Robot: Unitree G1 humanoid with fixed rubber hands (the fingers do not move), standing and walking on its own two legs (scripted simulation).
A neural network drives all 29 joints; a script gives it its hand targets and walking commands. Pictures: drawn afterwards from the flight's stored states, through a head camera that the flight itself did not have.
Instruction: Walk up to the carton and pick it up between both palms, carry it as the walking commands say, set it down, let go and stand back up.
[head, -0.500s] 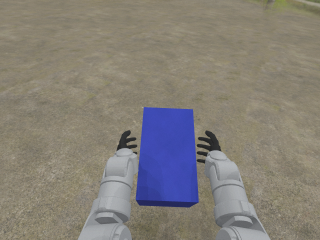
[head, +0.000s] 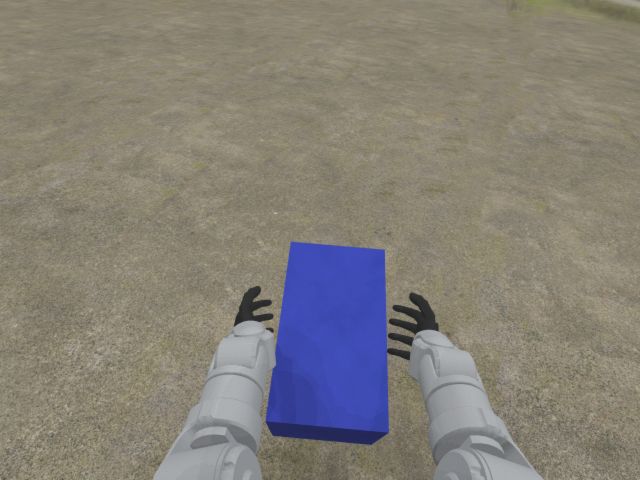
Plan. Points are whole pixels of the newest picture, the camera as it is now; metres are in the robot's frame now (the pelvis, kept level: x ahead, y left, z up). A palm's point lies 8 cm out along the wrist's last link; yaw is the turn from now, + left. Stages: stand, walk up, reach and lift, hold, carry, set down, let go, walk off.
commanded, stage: set down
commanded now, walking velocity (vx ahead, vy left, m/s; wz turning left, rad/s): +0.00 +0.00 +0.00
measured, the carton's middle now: (330, 340) +0.37 -0.01 -0.08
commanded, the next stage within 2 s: none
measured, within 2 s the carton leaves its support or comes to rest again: neither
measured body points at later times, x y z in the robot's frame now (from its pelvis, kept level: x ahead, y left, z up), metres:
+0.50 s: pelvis +0.02 +0.00 -0.01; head +0.16 +0.02 +0.42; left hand +0.36 +0.11 -0.10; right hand +0.35 -0.14 -0.09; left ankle +0.12 +0.09 -0.72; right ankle +0.02 -0.13 -0.72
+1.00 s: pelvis +0.01 +0.01 -0.04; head +0.26 +0.03 +0.34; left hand +0.34 +0.13 -0.18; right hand +0.33 -0.13 -0.18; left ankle +0.12 +0.09 -0.72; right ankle +0.02 -0.13 -0.72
